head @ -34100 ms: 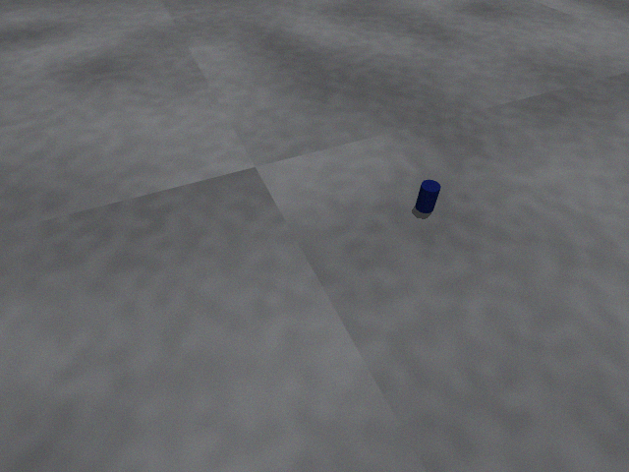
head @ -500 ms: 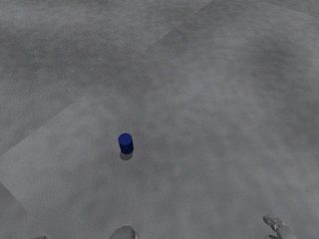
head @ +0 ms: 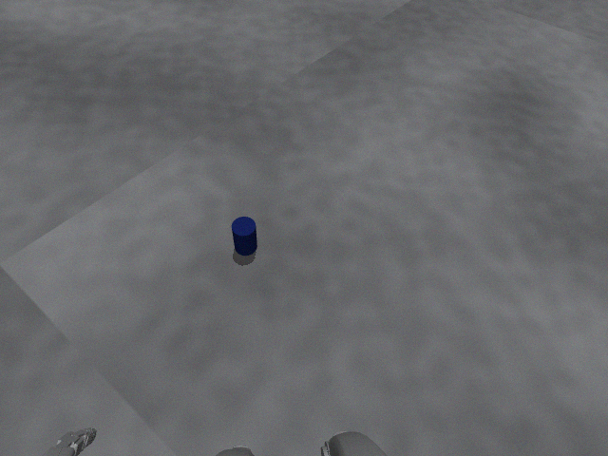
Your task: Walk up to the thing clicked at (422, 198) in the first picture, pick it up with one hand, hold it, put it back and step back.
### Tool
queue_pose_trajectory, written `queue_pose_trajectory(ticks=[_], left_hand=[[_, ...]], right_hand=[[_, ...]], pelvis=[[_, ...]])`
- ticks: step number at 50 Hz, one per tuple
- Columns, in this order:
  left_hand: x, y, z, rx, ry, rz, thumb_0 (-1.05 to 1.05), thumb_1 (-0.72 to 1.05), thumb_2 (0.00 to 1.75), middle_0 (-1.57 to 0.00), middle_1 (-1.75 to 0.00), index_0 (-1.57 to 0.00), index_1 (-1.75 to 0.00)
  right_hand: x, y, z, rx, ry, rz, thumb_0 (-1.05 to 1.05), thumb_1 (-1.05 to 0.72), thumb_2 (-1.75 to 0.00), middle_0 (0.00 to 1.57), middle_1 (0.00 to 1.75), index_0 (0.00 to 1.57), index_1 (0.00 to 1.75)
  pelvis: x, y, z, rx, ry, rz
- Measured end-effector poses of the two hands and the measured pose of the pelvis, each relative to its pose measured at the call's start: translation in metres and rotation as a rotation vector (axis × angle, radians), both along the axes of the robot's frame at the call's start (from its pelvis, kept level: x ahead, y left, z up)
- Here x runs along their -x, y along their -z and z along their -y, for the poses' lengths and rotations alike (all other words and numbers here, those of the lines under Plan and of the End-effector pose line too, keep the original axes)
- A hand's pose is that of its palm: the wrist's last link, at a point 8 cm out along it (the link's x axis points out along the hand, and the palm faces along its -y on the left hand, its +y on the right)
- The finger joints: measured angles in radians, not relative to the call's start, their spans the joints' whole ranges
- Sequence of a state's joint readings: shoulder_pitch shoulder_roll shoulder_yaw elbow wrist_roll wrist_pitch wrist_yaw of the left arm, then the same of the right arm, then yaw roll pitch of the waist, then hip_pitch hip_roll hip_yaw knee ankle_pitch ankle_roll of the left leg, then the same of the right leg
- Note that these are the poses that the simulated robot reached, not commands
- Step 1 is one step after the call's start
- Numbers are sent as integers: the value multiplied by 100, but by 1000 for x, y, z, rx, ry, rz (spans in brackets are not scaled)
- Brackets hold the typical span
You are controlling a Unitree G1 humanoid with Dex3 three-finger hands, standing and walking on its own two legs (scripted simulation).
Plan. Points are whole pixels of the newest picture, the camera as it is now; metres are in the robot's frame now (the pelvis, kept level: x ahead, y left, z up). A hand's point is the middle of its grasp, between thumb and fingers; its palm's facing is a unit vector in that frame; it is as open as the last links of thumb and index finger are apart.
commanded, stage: step back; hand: left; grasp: from the side
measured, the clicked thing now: (244, 236) +0.90 +0.20 -0.69
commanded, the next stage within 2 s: stand in 1.36 s
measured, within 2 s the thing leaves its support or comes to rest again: neither
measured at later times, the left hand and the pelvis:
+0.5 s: hand out of the picture -0.08 +0.26 -0.15, palm faces +0.06 -0.91 -0.41, open 7.4 cm; pelvis -0.15 -0.02 -0.01, yaw +2 degrees
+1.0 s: hand out of the picture -0.10 +0.24 -0.15, palm faces +0.09 -0.94 -0.33, open 7.4 cm; pelvis -0.14 -0.02 +0.01, yaw +4 degrees
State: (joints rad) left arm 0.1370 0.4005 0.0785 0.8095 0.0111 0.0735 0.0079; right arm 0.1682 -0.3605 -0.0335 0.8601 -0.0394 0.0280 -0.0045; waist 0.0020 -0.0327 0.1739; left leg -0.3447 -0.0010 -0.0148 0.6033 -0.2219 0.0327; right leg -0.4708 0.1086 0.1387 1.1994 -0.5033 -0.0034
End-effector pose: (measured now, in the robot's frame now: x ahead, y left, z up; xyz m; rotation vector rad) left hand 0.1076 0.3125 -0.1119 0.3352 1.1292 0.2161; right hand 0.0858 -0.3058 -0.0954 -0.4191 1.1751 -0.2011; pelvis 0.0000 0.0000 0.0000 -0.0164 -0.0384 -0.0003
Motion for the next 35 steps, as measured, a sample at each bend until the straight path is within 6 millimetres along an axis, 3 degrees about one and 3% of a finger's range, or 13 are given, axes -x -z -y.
queue_pose_trajectory(ticks=[4,8,12,15,21,26,30,35], left_hand=[[42,3,8,-5,17,-55,1,91,89,-21,-30,-20,-30],[86,8,19,-28,22,-81,1,91,89,-21,-30,-20,-30],[136,-1,31,-31,-1,-106,1,91,89,-21,-30,-20,-30],[163,-9,32,-43,-18,-113,1,91,89,-21,-30,-20,-30],[188,-12,21,-56,-45,-37,1,90,89,-21,-30,-21,-30],[206,-5,11,-36,-82,-24,1,91,89,-21,-30,-20,-30],[219,-5,16,-8,-82,-52,1,91,89,-21,-30,-20,-30],[230,-6,29,-10,-85,-74,1,91,89,-21,-30,-20,-30]], right_hand=[[12,-3,12,7,-1,72,1,-90,-90,21,30,21,30],[31,7,33,3,0,118,0,-90,-90,21,30,21,30],[62,11,43,-9,28,97,0,-90,-90,21,30,20,30],[90,11,44,-23,26,66,0,-90,-90,21,30,20,30],[145,20,39,-25,-7,-44,1,-90,-90,21,30,20,30],[174,20,24,-42,-8,-62,1,-90,-90,21,30,20,30],[180,14,18,-65,-6,-25,1,-90,-90,21,30,20,30],[171,18,25,-89,3,10,1,-90,-90,21,30,21,30]], pelvis=[[30,2,8,2,32,-5],[64,13,22,3,59,-4],[92,9,30,-12,46,7],[108,2,31,-37,32,1],[135,5,28,-25,-28,-8],[151,5,23,-51,-45,13],[156,-1,26,-40,-38,14],[158,-1,36,-11,-28,20]])
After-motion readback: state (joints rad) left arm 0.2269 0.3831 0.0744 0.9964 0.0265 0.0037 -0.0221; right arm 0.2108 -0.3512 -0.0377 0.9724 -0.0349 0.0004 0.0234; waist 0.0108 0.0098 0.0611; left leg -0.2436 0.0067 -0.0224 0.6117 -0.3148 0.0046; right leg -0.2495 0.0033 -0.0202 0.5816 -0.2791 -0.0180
